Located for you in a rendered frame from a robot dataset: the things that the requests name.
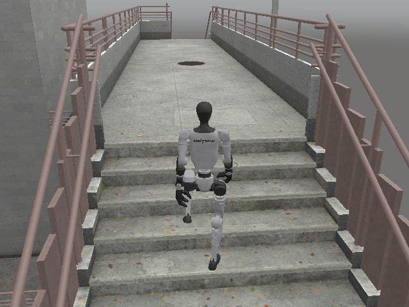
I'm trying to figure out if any right robot upper arm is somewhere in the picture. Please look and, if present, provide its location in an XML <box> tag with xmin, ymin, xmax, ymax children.
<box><xmin>218</xmin><ymin>129</ymin><xmax>231</xmax><ymax>163</ymax></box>

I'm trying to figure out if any robot thigh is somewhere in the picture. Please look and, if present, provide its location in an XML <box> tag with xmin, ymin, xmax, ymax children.
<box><xmin>211</xmin><ymin>180</ymin><xmax>226</xmax><ymax>229</ymax></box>
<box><xmin>183</xmin><ymin>169</ymin><xmax>196</xmax><ymax>191</ymax></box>

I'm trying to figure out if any left robot forearm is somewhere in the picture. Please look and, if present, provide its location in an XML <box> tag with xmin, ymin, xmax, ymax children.
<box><xmin>175</xmin><ymin>157</ymin><xmax>185</xmax><ymax>190</ymax></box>

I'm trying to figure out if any right robot forearm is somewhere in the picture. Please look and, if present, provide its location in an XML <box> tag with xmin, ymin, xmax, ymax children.
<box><xmin>224</xmin><ymin>155</ymin><xmax>233</xmax><ymax>175</ymax></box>

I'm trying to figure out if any robot right hand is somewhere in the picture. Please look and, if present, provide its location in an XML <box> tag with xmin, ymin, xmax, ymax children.
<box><xmin>217</xmin><ymin>172</ymin><xmax>232</xmax><ymax>183</ymax></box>

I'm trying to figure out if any robot left thigh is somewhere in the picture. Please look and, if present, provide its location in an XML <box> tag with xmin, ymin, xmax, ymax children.
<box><xmin>183</xmin><ymin>169</ymin><xmax>196</xmax><ymax>191</ymax></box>

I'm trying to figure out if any left robot upper arm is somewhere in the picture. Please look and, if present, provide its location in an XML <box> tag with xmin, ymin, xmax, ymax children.
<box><xmin>178</xmin><ymin>129</ymin><xmax>191</xmax><ymax>166</ymax></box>

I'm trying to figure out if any robot right thigh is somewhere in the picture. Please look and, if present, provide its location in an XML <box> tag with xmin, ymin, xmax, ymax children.
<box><xmin>211</xmin><ymin>180</ymin><xmax>226</xmax><ymax>229</ymax></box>

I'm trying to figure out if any robot left hand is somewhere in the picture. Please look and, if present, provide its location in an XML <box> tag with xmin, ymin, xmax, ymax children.
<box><xmin>175</xmin><ymin>189</ymin><xmax>191</xmax><ymax>207</ymax></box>

